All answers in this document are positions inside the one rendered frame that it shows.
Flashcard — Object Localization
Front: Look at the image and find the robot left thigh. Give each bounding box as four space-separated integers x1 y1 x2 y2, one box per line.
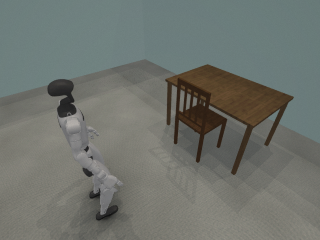
88 141 105 165

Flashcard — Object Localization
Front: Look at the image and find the chair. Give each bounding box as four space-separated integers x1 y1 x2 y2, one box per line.
174 77 227 163

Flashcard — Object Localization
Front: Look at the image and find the robot right hand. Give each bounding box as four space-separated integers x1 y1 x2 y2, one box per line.
103 174 124 193

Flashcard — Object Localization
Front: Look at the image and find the robot right upper arm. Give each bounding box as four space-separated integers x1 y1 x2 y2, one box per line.
65 117 87 162

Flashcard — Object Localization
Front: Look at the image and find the table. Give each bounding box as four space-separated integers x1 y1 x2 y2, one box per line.
165 64 294 175

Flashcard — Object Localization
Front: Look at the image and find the robot right forearm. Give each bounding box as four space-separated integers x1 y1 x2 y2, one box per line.
77 153 108 181

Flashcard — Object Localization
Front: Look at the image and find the robot left foot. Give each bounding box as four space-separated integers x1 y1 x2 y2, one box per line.
89 188 101 199

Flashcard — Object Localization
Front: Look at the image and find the robot left hand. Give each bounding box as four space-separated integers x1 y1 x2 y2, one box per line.
87 126 99 139

